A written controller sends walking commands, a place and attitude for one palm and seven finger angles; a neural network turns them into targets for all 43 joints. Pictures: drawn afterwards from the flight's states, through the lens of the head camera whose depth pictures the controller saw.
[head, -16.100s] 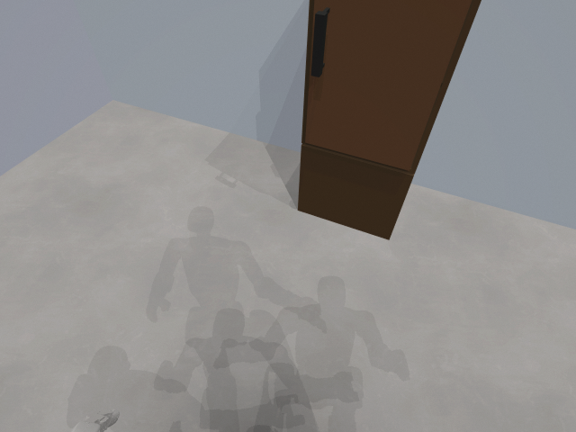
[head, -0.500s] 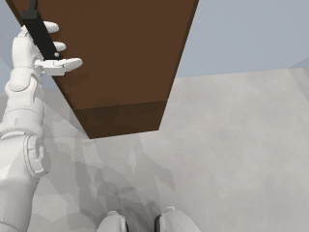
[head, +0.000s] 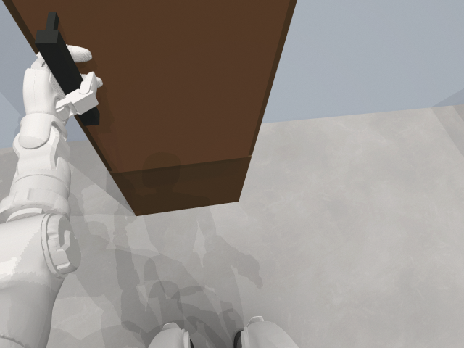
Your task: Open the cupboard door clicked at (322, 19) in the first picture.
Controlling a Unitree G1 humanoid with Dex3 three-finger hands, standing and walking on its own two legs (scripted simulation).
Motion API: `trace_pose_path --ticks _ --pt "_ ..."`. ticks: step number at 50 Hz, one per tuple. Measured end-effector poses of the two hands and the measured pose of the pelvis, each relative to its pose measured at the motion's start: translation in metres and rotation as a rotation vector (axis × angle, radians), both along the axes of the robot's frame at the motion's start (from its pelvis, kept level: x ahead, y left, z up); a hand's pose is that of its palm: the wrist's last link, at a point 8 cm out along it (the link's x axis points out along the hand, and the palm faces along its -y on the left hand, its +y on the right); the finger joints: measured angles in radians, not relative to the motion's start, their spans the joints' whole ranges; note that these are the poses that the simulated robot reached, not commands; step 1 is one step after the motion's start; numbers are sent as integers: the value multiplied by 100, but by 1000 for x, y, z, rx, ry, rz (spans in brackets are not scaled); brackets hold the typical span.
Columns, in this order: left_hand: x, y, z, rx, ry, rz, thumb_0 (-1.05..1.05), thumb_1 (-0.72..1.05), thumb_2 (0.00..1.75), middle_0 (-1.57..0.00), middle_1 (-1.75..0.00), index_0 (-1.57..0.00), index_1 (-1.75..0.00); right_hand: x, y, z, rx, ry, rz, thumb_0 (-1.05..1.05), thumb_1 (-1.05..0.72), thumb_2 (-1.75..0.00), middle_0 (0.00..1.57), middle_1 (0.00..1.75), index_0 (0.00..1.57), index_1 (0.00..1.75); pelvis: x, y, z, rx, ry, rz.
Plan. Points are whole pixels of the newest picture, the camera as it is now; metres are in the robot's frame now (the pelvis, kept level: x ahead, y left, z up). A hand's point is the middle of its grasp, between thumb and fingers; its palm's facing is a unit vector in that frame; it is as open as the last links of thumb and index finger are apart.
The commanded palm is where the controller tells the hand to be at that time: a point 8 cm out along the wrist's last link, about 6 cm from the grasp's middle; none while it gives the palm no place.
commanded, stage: pull the door open along its arc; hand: left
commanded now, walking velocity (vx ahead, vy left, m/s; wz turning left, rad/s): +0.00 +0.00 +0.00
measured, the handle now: (74, 74) +0.56 +0.22 +0.09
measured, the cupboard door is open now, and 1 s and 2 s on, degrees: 0 36 42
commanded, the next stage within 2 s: open thumb and fingers to let go in 1.08 s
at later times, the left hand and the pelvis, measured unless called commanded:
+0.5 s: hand (102, 135) +0.43 +0.16 +0.09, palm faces +0.08 -1.00 +0.03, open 6.2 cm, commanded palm +0.38 +0.21 +0.09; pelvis +0.01 +0.00 +0.01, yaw -1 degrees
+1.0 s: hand (169, 195) +0.33 +0.06 +0.10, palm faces +0.49 -0.87 -0.01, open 6.2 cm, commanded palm +0.27 +0.09 +0.09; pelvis +0.00 -0.04 +0.02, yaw +3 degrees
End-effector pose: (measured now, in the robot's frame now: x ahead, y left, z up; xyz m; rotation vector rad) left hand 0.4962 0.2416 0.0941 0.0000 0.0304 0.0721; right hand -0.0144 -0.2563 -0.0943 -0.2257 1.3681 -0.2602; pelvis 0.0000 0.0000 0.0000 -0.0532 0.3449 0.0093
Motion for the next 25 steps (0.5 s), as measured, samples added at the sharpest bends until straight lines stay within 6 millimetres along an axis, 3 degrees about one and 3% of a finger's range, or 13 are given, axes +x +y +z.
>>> trace_pose_path --ticks 8,14,19,25 --pt "-5 -1 0 0 -5 7 1 66 81 -39 -135 -40 -135 1 -2 -2 4 5 8 0 -90 -90 20 30 20 30 1 0 0 2 2 -1" --pt "-21 -6 -1 1 -16 1 1 67 77 -39 -135 -40 -135 10 -1 -2 26 -27 -2 1 -90 -90 20 30 20 30 5 0 4 9 -18 -12" --pt "-47 -14 -1 -1 -32 -8 1 66 73 -39 -135 -40 -135 32 0 1 49 -105 -3 1 -90 -90 20 30 20 30 10 -1 9 16 -50 -21" --pt "-87 -31 -2 -30 -47 8 1 63 70 -38 -135 -39 -135 75 2 7 72 -238 40 1 -90 -90 20 30 20 30 11 -3 14 23 -94 -22"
